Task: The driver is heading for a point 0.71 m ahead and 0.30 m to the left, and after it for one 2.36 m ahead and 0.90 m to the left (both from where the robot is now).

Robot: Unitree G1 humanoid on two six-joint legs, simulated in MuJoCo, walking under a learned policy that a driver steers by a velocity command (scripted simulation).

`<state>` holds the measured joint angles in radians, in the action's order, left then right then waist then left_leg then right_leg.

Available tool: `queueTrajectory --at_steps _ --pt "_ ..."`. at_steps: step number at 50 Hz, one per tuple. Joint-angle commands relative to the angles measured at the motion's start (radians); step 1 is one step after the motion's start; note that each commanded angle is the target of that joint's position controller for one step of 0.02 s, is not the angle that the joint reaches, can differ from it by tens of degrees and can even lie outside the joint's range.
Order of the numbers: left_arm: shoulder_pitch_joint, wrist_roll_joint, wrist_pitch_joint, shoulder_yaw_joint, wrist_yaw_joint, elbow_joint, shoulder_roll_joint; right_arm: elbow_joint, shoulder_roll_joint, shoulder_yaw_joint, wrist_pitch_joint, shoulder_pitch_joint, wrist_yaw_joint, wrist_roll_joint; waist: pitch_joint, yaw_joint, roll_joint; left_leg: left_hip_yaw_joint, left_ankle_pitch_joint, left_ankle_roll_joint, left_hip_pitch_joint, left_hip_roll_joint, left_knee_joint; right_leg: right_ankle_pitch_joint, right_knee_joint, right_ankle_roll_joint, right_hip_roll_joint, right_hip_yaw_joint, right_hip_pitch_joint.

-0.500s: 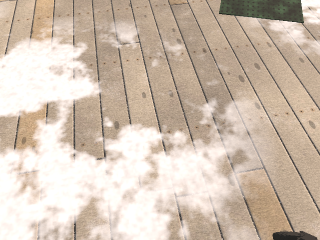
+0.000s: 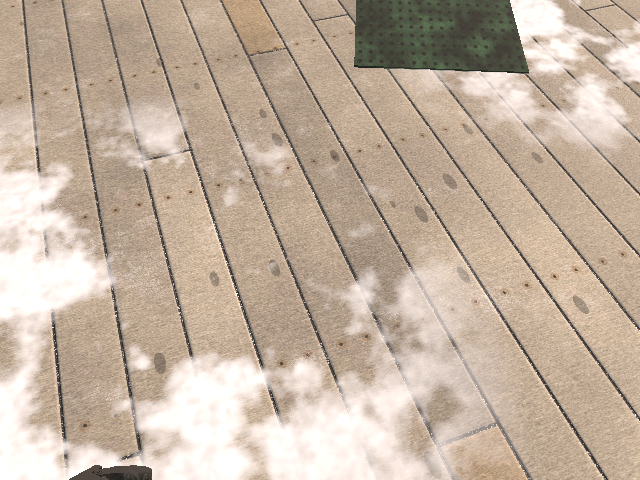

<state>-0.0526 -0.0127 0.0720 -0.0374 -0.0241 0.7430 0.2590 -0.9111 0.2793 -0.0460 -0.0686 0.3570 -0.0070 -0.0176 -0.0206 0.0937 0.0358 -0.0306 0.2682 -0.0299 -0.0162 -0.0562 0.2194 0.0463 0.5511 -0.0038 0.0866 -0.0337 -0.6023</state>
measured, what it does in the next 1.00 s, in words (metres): walks ahead, turning left: right foot, then left foot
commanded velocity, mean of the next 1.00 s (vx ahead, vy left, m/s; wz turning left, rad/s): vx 0.39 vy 0.00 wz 0.50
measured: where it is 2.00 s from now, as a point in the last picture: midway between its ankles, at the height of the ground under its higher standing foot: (192, 420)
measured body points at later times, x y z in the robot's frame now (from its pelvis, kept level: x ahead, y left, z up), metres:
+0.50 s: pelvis +0.26 -0.02 +0.00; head +0.29 +0.00 +0.45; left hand +0.22 +0.26 -0.14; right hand +0.50 -0.22 -0.10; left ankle +0.40 +0.16 -0.70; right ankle +0.19 -0.14 -0.74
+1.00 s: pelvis +0.45 +0.08 +0.00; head +0.48 +0.13 +0.45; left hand +0.48 +0.41 -0.10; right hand +0.70 -0.12 -0.09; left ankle +0.42 +0.15 -0.74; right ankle +0.64 -0.01 -0.70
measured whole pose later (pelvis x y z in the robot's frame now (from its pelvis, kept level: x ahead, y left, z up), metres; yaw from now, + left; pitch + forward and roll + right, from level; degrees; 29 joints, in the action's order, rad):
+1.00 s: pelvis +0.45 +0.08 +0.00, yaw +33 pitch +3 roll -1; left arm -0.03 0.01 0.03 -0.05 0.02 0.75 0.30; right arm -0.70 0.31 -0.09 0.02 0.23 0.03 -0.02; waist -0.05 0.04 0.03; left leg 0.15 0.20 -0.08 0.27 -0.13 0.45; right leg -0.19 0.75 -0.09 0.01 -0.12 -0.59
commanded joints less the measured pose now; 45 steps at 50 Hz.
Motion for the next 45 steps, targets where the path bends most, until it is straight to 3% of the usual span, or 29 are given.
queueTrajectory --at_steps 1,3,4,5,6,7,8,9,11,12,13,14,20,23,26,28,29,30,31,32,33,34,35,36,37,38,39,41,45 --pt "0.092 -0.002 0.03 -0.026 -0.013 -0.092 0.101 0.022 0.186 -0.046 0.009 0.03 0.013 -0.008 -0.047 -0.034 -0.104 0.185 -0.332 -0.15 -0.001 0.308 0.008 -0.058 -0.065 0.021 -0.024 -0.006 0.029" --pt "-0.036 0.001 0.038 -0.047 -0.008 -0.056 0.141 0.028 0.195 -0.05 0.017 -0.004 0.017 -0.009 0.023 -0.116 -0.116 0.176 -0.507 -0.122 0.016 0.28 0.145 -0.099 -0.111 0.051 -0.06 0.027 0.235" --pt "-0.19 0.009 0.04 -0.071 0.002 -0.013 0.193 0.036 0.16 -0.037 0.016 -0.006 0.016 0.0 0.138 -0.183 -0.098 0.14 -0.52 -0.09 0.102 0.219 0.33 -0.08 -0.087 0.085 -0.036 0.014 0.483" --pt "-0.367 0.023 0.035 -0.091 0.014 0.009 0.269 0.069 0.086 -0.011 0.014 0.0 0.016 0.029 0.312 -0.239 0.043 0.083 -0.213 -0.046 0.306 0.13 0.657 -0.079 -0.05 0.143 0.171 -0.201 0.784" --pt "-0.377 0.023 0.024 -0.096 0.008 0.029 0.303 0.079 0.002 0.011 -0.005 0.132 0.012 0.001 0.414 -0.165 0.316 0.088 0.324 -0.003 0.645 0.002 0.935 -0.316 -0.182 0.276 0.346 -0.621 1.018" --pt "-0.341 0.015 0.024 -0.069 0.009 0.013 0.191 0.062 0.126 -0.018 -0.013 0.07 0.012 -0.023 0.316 -0.199 0.173 0.173 0.306 -0.005 0.736 0.064 1.041 -0.452 -0.239 0.241 0.312 -0.603 0.933" --pt "-0.277 0.01 0.026 -0.054 0.012 0.008 0.147 0.087 0.163 -0.033 -0.015 -0.013 0.012 -0.034 0.183 -0.193 0.12 0.156 0.208 -0.012 0.774 0.105 1.046 -0.427 -0.26 0.2 0.283 -0.447 0.809" --pt "-0.214 0.014 0.029 -0.047 0.012 0.007 0.128 0.09 0.147 -0.034 -0.012 -0.046 0.016 -0.028 0.121 -0.162 0.056 0.14 0.125 -0.006 0.736 0.145 1.021 -0.332 -0.291 0.182 0.246 -0.348 0.688" --pt "-0.161 0.028 0.041 -0.038 0.008 0.016 0.088 0.087 0.113 -0.041 0.005 -0.042 0.015 -0.012 0.043 -0.121 0.068 0.156 0.033 -0.001 0.64 0.189 0.954 -0.123 -0.338 0.154 0.185 -0.175 0.527" --pt "-0.137 0.029 0.044 -0.043 0.009 0.025 0.098 0.093 0.084 -0.039 0.017 -0.021 0.012 -0.018 0.051 -0.091 0.093 0.142 0.013 0.009 0.627 0.194 0.941 -0.13 -0.368 0.174 0.188 -0.143 0.51" --pt "-0.128 0.024 0.048 -0.041 0.01 0.032 0.075 0.089 0.079 -0.041 0.031 -0.035 0.015 -0.018 0.03 -0.095 0.054 0.136 -0.005 0.005 0.628 0.198 0.942 -0.104 -0.392 0.161 0.156 -0.087 0.486" --pt "-0.123 0.028 0.052 -0.049 0.014 0.04 0.113 0.112 0.064 -0.04 0.041 -0.045 0.014 -0.019 0.018 -0.077 0.078 0.138 -0.036 0.016 0.649 0.203 0.922 -0.082 -0.411 0.183 0.191 -0.068 0.464" --pt "-0.159 0.024 0.04 -0.063 0.035 0.077 0.146 0.17 0.049 -0.032 0.038 -0.192 -0.013 -0.004 -0.04 -0.121 -0.004 0.087 -0.273 0.027 0.689 0.188 0.609 0.028 -0.436 0.163 0.149 0.14 0.516" --pt "-0.202 0.013 0.025 -0.073 0.041 0.099 0.179 0.218 0.035 -0.021 0.036 -0.296 -0.031 -0.003 -0.069 -0.157 -0.009 0.037 -0.296 0.01 0.691 0.181 0.499 0.034 -0.431 0.163 0.185 0.182 0.578" --pt "-0.226 -0.004 0.003 -0.083 0.041 0.116 0.201 0.258 0.048 -0.025 0.04 -0.342 -0.046 -0.004 -0.078 -0.156 -0.001 0.001 -0.216 -0.024 0.696 0.159 0.438 0.138 -0.37 0.143 0.214 0.215 0.682" --pt "-0.209 -0.013 -0.011 -0.091 0.044 0.113 0.228 0.269 0.077 -0.04 0.046 -0.309 -0.05 -0.003 -0.034 -0.117 0.031 -0.056 -0.119 -0.062 0.6 0.1 0.427 0.444 -0.253 0.12 0.213 0.248 0.72" --pt "-0.198 -0.02 -0.019 -0.095 0.045 0.109 0.241 0.26 0.101 -0.055 0.05 -0.242 -0.049 -0.005 0.011 -0.073 0.047 -0.084 -0.071 -0.085 0.505 0.061 0.428 0.59 -0.141 0.109 0.207 0.26 0.72" --pt "-0.17 -0.025 -0.029 -0.094 0.046 0.1 0.242 0.227 0.143 -0.082 0.052 -0.105 -0.043 -0.005 0.073 0.01 0.034 -0.104 -0.106 -0.114 0.331 0.01 0.367 0.662 0.056 0.081 0.172 0.283 0.675" --pt "-0.173 -0.015 -0.027 -0.084 0.049 0.09 0.22 0.189 0.214 -0.117 0.059 0.048 -0.024 -0.001 0.155 0.081 -0.028 -0.019 -0.23 -0.155 0.055 0.02 0.308 0.468 0.331 0.024 0.126 0.287 0.493" --pt "-0.247 0.039 -0.01 -0.042 0.043 0.034 0.072 0.191 0.338 -0.135 0.06 0.027 -0.005 0.004 0.213 -0.039 -0.316 0.467 -0.404 -0.312 -0.268 0.288 0.281 -0.486 0.71 -0.058 -0.068 0.26 0.043" --pt "-0.24 0.018 0.025 -0.035 0.032 0.03 0.113 0.25 0.304 -0.116 0.041 0.018 -0.016 0.018 0.423 -0.013 -0.236 0.821 -0.449 -0.443 -0.36 0.432 0.162 -0.731 0.9 -0.065 -0.149 -0.004 -0.062" --pt "-0.145 -0.019 0.039 -0.051 0.025 0.009 0.172 0.256 0.238 -0.096 0.026 -0.024 -0.025 0.02 0.344 0.009 -0.129 0.663 -0.558 -0.386 -0.304 0.396 0.155 -0.655 0.899 -0.042 -0.088 -0.064 -0.12" --pt "-0.115 -0.017 0.046 -0.045 0.031 0.0 0.159 0.253 0.198 -0.087 0.017 -0.069 -0.025 0.005 0.226 -0.02 -0.082 0.513 -0.613 -0.337 -0.171 0.341 0.169 -0.575 0.817 -0.026 -0.048 -0.051 -0.127" --pt "-0.111 0.008 0.044 -0.05 0.042 0.013 0.16 0.257 0.171 -0.081 0.016 -0.122 -0.021 -0.004 0.156 -0.055 -0.025 0.426 -0.63 -0.293 -0.043 0.297 0.16 -0.515 0.735 -0.028 -0.012 -0.047 -0.093" --pt "-0.104 0.024 0.03 -0.057 0.05 0.013 0.174 0.268 0.145 -0.071 0.019 -0.154 -0.014 0.004 0.124 -0.082 -0.024 0.379 -0.69 -0.273 0.068 0.272 0.129 -0.472 0.695 -0.025 0.004 -0.045 -0.021" --pt "-0.128 0.02 0.014 -0.06 0.051 0.007 0.178 0.278 0.161 -0.074 0.022 -0.169 -0.01 0.022 0.121 -0.111 -0.074 0.376 -0.761 -0.293 0.145 0.277 0.12 -0.465 0.676 -0.036 -0.001 -0.052 0.034" --pt "-0.15 0.021 0.002 -0.059 0.052 0.009 0.169 0.281 0.164 -0.075 0.022 -0.181 -0.006 0.022 0.119 -0.124 -0.069 0.347 -0.802 -0.292 0.184 0.265 0.117 -0.463 0.625 -0.049 -0.002 -0.05 0.055" --pt "-0.138 0.025 -0.012 -0.051 0.055 0.004 0.134 0.279 0.181 -0.081 0.029 -0.171 0.006 0.016 0.129 -0.129 -0.062 0.291 -0.813 -0.264 0.221 0.217 0.123 -0.403 0.505 -0.068 -0.029 -0.03 0.065" --pt "-0.058 0.024 -0.029 -0.041 0.052 -0.022 0.118 0.281 0.197 -0.085 0.062 -0.152 0.034 -0.001 0.167 -0.101 -0.106 0.295 -0.698 -0.205 0.217 0.181 0.15 -0.233 0.311 -0.092 -0.07 -0.04 0.081"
